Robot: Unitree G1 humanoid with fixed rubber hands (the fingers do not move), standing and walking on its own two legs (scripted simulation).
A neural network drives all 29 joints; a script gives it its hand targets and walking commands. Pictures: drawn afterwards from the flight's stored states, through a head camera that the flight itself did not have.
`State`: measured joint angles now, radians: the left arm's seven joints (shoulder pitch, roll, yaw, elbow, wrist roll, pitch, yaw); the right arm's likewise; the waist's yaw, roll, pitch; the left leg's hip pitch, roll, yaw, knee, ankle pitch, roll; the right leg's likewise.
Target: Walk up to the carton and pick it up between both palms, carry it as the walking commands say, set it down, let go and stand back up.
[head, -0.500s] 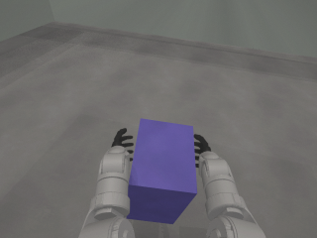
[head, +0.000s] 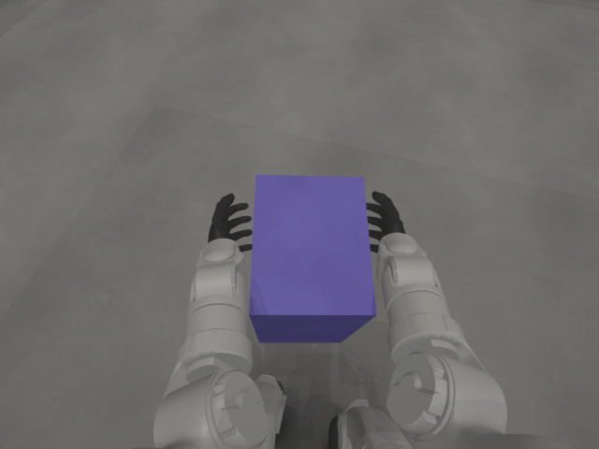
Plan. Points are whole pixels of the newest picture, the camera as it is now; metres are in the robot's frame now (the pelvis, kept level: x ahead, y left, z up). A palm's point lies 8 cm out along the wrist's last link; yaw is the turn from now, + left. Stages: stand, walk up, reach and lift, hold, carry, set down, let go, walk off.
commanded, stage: set down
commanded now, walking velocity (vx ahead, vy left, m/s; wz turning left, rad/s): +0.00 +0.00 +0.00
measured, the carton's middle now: (304, 271) +0.37 +0.05 -0.08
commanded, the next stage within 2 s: none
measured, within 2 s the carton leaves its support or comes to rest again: neither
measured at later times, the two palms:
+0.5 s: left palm (237, 251) +0.41 +0.17 -0.11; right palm (372, 247) +0.44 -0.06 -0.11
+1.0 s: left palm (245, 260) +0.43 +0.18 -0.20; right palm (364, 257) +0.47 -0.06 -0.19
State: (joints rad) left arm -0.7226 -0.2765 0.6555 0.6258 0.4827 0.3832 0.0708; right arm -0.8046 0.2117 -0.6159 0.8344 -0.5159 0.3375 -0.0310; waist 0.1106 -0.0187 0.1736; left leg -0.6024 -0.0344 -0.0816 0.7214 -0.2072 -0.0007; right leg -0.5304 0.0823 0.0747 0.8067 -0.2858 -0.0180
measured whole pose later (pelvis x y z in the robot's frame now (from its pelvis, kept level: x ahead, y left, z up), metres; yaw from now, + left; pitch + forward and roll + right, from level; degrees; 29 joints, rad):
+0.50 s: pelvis +0.06 +0.01 -0.04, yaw -2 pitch +23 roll -1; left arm -0.51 -0.22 0.44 0.57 0.31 0.11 0.09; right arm -0.63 0.21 -0.35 0.75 -0.30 0.10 -0.11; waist 0.09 -0.04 -0.02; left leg -1.09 -0.07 -0.10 0.99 -0.30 -0.02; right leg -1.00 0.11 0.09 1.05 -0.44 0.00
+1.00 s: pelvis +0.04 +0.01 -0.11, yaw -3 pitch +31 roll -1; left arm -0.68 -0.15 0.44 0.65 0.25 0.10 0.12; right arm -0.80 0.15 -0.36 0.82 -0.25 0.08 -0.14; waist 0.09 -0.06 -0.06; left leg -1.47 -0.08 -0.08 1.31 -0.38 -0.03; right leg -1.38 0.13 0.08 1.37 -0.54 0.01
